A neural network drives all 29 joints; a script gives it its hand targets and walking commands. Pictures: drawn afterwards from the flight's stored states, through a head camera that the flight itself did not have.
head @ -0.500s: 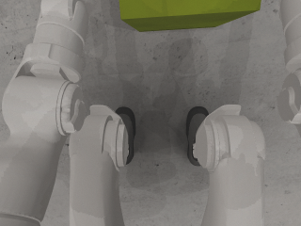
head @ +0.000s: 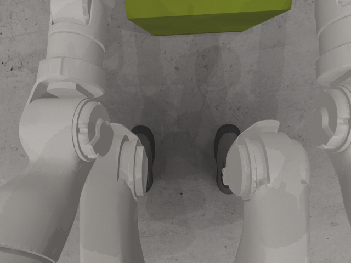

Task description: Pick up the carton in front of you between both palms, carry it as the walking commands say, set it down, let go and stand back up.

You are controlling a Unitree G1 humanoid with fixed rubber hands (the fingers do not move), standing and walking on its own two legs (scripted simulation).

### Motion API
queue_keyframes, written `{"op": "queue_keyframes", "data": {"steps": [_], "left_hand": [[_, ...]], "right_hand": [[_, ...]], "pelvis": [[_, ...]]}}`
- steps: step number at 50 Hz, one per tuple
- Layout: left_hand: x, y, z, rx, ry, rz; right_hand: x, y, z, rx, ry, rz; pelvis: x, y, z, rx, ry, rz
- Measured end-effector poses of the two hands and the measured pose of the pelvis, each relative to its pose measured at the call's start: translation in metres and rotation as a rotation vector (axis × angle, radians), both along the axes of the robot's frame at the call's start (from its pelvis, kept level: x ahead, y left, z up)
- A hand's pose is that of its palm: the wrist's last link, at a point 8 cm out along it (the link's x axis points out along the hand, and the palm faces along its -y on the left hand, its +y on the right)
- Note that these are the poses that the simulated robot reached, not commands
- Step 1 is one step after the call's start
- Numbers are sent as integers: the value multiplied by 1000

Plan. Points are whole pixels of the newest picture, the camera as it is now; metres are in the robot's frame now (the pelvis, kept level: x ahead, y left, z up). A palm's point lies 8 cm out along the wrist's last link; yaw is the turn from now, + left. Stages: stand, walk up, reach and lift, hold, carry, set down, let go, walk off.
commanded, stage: reach and lift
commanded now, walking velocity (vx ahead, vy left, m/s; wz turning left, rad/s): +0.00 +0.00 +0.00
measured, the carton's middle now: out of the picture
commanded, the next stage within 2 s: none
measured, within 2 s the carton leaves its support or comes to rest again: leaves its support in 0.08 s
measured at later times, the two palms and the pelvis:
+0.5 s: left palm out of the picture +0.51 +0.10 +0.04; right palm out of the picture +0.50 -0.19 +0.04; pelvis -0.02 +0.02 +0.10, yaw -3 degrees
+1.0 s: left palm out of the picture +0.48 +0.12 +0.18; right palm out of the picture +0.46 -0.18 +0.18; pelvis +0.02 +0.01 +0.21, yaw -4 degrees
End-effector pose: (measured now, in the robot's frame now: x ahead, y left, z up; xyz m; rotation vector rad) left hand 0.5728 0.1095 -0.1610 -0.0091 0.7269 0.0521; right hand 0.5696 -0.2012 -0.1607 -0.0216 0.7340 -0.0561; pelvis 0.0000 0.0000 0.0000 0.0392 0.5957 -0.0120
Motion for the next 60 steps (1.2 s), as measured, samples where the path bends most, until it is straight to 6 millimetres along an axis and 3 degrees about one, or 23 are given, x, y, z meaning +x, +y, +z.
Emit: {"op": "queue_keyframes", "data": {"steps": [4,7,16,21,29,37,60], "left_hand": [[0,-1,11,39,2,37],[-5,-2,34,42,-21,48],[-33,-13,134,4,-48,32],[-50,-13,176,15,-26,27],[-62,2,214,20,-35,46],[-67,3,253,16,-51,42],[-115,15,405,12,-40,35]], "right_hand": [[-6,6,6,-35,5,-34],[-13,9,26,-44,-15,-73],[-48,-2,134,-18,-42,-136],[-64,-1,177,-25,-19,-131],[-71,14,214,-25,-28,-109],[-79,15,250,-12,-44,-126],[-131,27,401,8,-32,-151]], "pelvis": [[4,1,2,0,31,-3],[4,3,10,3,41,-11],[-3,14,53,-4,124,-37],[-12,17,82,-3,138,-52],[-18,18,113,-5,157,-48],[-8,17,143,-12,162,-41],[36,12,270,-25,-30,-54]]}}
